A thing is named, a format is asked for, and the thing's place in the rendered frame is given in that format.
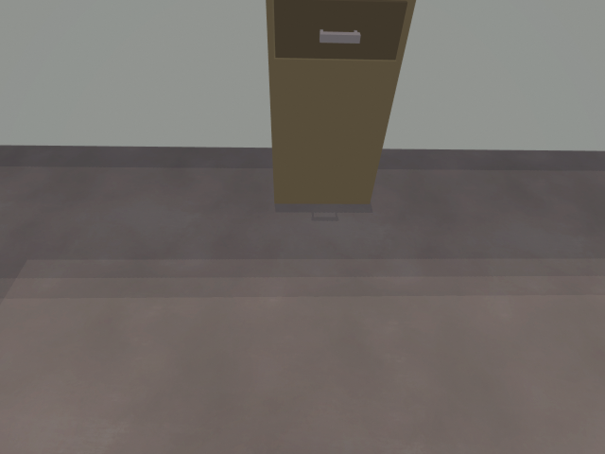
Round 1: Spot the handle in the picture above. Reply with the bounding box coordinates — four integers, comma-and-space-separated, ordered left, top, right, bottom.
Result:
320, 29, 361, 44

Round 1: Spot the cabinet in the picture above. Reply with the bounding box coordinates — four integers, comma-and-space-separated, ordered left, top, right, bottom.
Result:
266, 0, 416, 204

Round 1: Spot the drawer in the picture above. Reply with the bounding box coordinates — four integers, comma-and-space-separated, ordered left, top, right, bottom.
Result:
274, 0, 407, 60

